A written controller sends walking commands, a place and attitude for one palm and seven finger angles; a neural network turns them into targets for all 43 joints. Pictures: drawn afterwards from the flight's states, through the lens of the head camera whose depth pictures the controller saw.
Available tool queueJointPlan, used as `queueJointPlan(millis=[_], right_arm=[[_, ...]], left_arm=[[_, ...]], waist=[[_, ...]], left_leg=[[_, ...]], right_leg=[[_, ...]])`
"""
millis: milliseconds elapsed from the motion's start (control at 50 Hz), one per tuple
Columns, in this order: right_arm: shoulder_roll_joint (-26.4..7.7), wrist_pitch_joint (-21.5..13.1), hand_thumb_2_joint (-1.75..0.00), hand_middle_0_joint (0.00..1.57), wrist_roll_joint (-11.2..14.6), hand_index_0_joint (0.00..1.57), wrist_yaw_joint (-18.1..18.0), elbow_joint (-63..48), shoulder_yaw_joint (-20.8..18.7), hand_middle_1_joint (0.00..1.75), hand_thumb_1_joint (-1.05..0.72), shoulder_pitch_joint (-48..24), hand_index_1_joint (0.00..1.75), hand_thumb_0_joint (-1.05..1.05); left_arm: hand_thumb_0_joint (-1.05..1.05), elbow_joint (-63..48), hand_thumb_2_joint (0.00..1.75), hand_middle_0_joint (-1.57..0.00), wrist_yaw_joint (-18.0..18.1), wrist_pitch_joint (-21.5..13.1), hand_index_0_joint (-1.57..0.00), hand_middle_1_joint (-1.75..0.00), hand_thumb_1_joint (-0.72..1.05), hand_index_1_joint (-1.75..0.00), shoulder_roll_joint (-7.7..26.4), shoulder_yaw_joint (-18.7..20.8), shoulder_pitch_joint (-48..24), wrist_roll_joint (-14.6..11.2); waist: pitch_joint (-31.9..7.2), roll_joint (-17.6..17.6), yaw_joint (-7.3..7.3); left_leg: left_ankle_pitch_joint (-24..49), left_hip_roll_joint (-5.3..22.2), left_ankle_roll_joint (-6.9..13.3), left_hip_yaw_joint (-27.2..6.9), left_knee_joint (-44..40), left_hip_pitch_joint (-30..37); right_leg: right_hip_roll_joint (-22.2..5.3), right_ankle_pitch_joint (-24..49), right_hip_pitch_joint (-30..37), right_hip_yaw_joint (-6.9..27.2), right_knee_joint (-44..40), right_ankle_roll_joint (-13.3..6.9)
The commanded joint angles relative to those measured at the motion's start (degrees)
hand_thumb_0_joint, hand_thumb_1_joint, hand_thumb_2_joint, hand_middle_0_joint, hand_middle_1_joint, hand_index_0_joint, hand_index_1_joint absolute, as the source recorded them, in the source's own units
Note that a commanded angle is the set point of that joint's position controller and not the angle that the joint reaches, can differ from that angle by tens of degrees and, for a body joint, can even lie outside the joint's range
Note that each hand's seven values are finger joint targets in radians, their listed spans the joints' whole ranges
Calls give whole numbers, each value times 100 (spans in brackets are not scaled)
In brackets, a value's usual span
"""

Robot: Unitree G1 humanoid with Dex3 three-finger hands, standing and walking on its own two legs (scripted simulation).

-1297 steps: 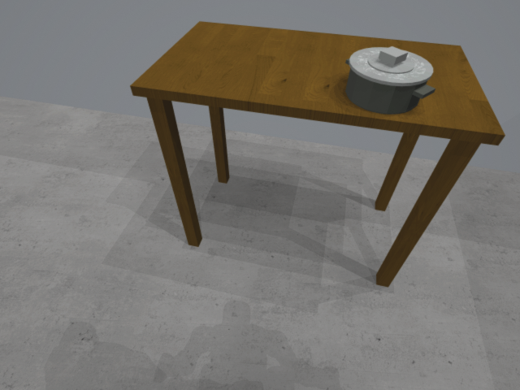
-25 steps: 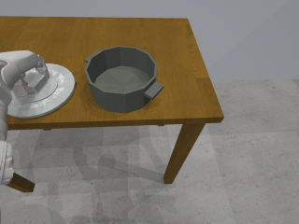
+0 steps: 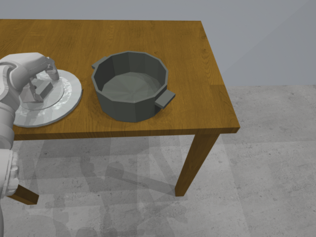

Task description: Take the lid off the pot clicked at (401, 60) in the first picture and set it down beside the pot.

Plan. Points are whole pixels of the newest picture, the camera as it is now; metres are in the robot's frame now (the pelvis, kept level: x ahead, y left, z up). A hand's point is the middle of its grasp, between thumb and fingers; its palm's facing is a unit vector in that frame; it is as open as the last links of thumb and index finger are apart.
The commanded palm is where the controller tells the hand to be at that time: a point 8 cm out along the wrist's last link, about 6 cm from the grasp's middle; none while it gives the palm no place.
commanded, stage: open the fingers wide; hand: left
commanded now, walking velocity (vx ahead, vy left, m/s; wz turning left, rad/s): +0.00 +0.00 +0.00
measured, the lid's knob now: (38, 88) +0.47 +0.31 +0.10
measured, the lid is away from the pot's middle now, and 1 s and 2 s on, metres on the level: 0.24 0.24 0.24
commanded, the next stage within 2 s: raise the empty hand in 0.30 s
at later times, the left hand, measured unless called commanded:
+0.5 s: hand (32, 86) +0.45 +0.30 +0.13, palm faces -0.36 -0.06 -0.93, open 11.0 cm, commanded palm +0.45 +0.30 +0.19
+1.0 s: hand (17, 67) +0.46 +0.31 +0.18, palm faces -0.32 -0.08 -0.95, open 11.0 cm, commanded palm +0.45 +0.30 +0.25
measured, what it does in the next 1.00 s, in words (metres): stands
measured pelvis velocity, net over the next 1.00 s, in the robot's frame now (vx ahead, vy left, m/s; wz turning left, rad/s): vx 0.00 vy -0.01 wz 0.00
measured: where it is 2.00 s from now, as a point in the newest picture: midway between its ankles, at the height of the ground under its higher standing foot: outside the picture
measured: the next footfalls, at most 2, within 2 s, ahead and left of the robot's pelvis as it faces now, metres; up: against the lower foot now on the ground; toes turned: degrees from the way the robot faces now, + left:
none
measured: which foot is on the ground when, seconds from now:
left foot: down 0.00-1.00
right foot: down 0.00-1.00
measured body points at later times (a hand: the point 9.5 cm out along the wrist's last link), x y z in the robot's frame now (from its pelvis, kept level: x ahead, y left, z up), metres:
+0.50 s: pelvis +0.00 -0.01 +0.00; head +0.06 +0.00 +0.45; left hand +0.46 +0.30 +0.18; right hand +0.06 -0.29 -0.12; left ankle +0.01 +0.05 -0.73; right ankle -0.03 -0.14 -0.73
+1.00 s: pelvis +0.00 -0.01 +0.00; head +0.05 +0.00 +0.45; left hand +0.47 +0.31 +0.23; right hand +0.07 -0.28 -0.12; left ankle +0.01 +0.05 -0.73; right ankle -0.03 -0.14 -0.73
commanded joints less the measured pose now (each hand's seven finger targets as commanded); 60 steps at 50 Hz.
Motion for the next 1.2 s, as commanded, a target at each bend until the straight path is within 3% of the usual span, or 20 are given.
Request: queueJointPlan(millis=[0, 100, 140, 260, 400, 460, 580, 640, 680, 740, 800, 840, 900, 920, 940, 1040, 1080, 1100, 1140, 1180], right_arm=[[-991, -81, -90, 20, -31, 20, -22, -516, -304, 30, -90, 198, 30, 0], [-981, -94, -90, 20, -40, 20, -55, -532, -273, 30, -90, 157, 30, 0], [-970, -118, -90, 20, -26, 20, -53, -583, -273, 30, -90, 91, 30, 0], [-999, -79, -90, 20, 0, 20, -90, -517, -248, 30, -90, 142, 30, 0], [-965, -97, -90, 20, -7, 20, -129, -493, -271, 30, -90, 150, 30, 0], [-952, -113, -90, 20, -14, 20, -110, -552, -274, 30, -90, 79, 30, 0], [-984, -84, -90, 20, 24, 20, -95, -520, -238, 30, -90, 63, 30, 0], [-1014, -99, -90, 20, 49, 20, -110, -574, -227, 30, -90, 42, 30, 0], [-989, -91, -90, 20, 29, 20, -109, -593, -231, 30, -90, 17, 30, 0], [-984, -98, -90, 20, 62, 20, -116, -574, -220, 30, -90, 9, 30, 0], [-988, -82, -90, 20, 51, 20, -89, -589, -230, 30, -90, 1, 30, 0], [-970, -101, -90, 20, 55, 20, -64, -646, -229, 30, -90, -24, 30, 0], [-972, -63, -90, 20, 54, 20, -60, -593, -195, 30, -90, 17, 30, 0], [-996, -45, -90, 20, 65, 20, -58, -610, -191, 30, -90, -44, 30, 0], [-985, -54, -90, 20, 77, 20, -55, -675, -194, 30, -90, -105, 30, 0], [-979, -132, -90, 20, 63, 20, -24, -644, -235, 30, -90, -26, 30, 0], [-973, -104, -90, 20, 49, 20, -23, -618, -220, 30, -90, -42, 30, 0], [-949, -97, -90, 20, 57, 20, -31, -609, -198, 30, -90, -35, 30, 0], [-982, -94, -90, 20, 103, 20, -22, -595, -181, 30, -90, -55, 30, 0], [-995, -81, -90, 20, 83, 20, 4, -611, -194, 30, -90, -95, 30, 0]], left_arm=[[0, -1152, 90, -48, 217, 57, -48, -61, -13, -61, 1689, 615, -2587, -64], [0, -1188, 91, -49, 318, 64, -49, -59, -14, -59, 1945, 802, -2660, -2], [0, -1323, 92, -49, 313, 40, -49, -59, -14, -59, 1747, 671, -2624, -18], [0, -811, 94, -51, 255, 179, -51, -55, -15, -55, 1694, 511, -2562, -18], [0, -1125, 94, -51, 197, 56, -51, -55, -15, -55, 1747, 536, -2736, -29], [0, -1463, 94, -51, 217, 26, -51, -55, -15, -55, 2035, 769, -2838, -17], [0, -963, 94, -51, 109, 248, -51, -55, -15, -55, 1817, 513, -2775, -43], [0, -1033, 94, -51, 41, 288, -51, -55, -15, -55, 1948, 572, -2825, -67], [0, -1264, 94, -51, 26, 277, -51, -55, -15, -55, 2226, 763, -3042, -21], [0, -1003, 94, -51, -87, 327, -51, -55, -15, -55, 1829, 422, -3031, -59], [0, -1274, 94, -51, -114, 352, -51, -55, -15, -55, 2142, 615, -3252, -19], [0, -1321, 94, -51, -159, 340, -51, -55, -15, -55, 1933, 492, -3157, -41], [0, -748, 94, -51, -212, 442, -51, -55, -15, -55, 2156, 635, -2939, -28], [0, -1079, 94, -51, -222, 445, -51, -55, -15, -55, 2293, 671, -3261, -21], [0, -1190, 94, -51, -244, 453, -51, -55, -15, -55, 2026, 461, -3351, -48], [0, -1427, 94, -51, -337, 498, -51, -55, -15, -55, 1899, 358, -3649, -47], [0, -1291, 94, -51, -346, 520, -51, -55, -15, -55, 2240, 640, -3559, -15], [0, -926, 94, -51, -373, 570, -51, -55, -15, -55, 2141, 581, -3343, -36], [0, -817, 94, -51, -443, 657, -51, -55, -15, -55, 1713, 132, -3499, -66], [0, -1116, 94, -51, -404, 701, -51, -55, -15, -55, 2049, 333, -3826, 69]], waist=[[-2319, 400, 5], [-2270, 535, 40], [-2304, 680, 36], [-2008, 141, -56], [-2103, 514, -95], [-2380, 890, -20], [-1967, 440, -61], [-2087, 329, -38], [-2342, 480, -6], [-2021, 407, -89], [-2182, 537, -38], [-2220, 711, -38], [-1913, 183, -27], [-2049, 305, -23], [-2063, 538, -44], [-2231, 707, -89], [-2309, 499, -48], [-2108, 237, -39], [-1770, 352, -91], [-1997, 469, -47]], left_leg=[[2862, 224, -176, -563, -147, 2676], [2714, 222, -190, -581, -221, 2631], [3006, 233, -219, -587, -182, 2754], [2141, 160, -105, -409, -270, 2221], [2372, 164, -103, -435, -202, 2515], [2814, 180, -146, -486, -156, 2801], [2310, 151, -110, -416, -298, 2342], [2343, 132, -78, -374, -301, 2320], [2526, 124, -71, -393, -293, 2432], [2489, 157, -75, -400, -311, 2422], [2453, 145, -88, -430, -360, 2492], [3000, 173, -127, -489, -269, 2744], [2257, 123, -79, -403, -371, 2225], [2260, 139, -89, -399, -429, 2250], [2537, 142, -104, -436, -378, 2446], [2941, 195, -161, -610, -339, 2953], [2762, 157, -123, -543, -358, 2735], [2552, 115, -90, -480, -374, 2494], [2363, 132, -124, -437, -458, 2349], [2358, 160, -154, -519, -490, 2511]], right_leg=[[378, 1275, -307, -143, -244, -324], [376, 1188, -267, -135, -274, -340], [359, 1279, -308, -153, -263, -362], [341, 1261, -65, -103, -316, -318], [354, 1302, -203, -94, -347, -313], [355, 1391, -142, -83, -313, -336], [350, 1350, -5, -107, -393, -320], [327, 1514, 207, -93, -401, -334], [324, 1652, 358, -59, -381, -320], [334, 1516, 123, -122, -429, -321], [330, 1495, 232, -89, -444, -321], [340, 1581, 73, -130, -421, -344], [345, 1444, 301, -109, -453, -305], [316, 1508, 393, -109, -462, -314], [311, 1525, 238, -129, -446, -349], [356, 1341, -62, -166, -505, -353], [337, 1444, 207, -122, -495, -323], [339, 1482, 309, -120, -504, -311], [315, 1420, 166, -175, -526, -337], [325, 1268, 151, -162, -518, -339]])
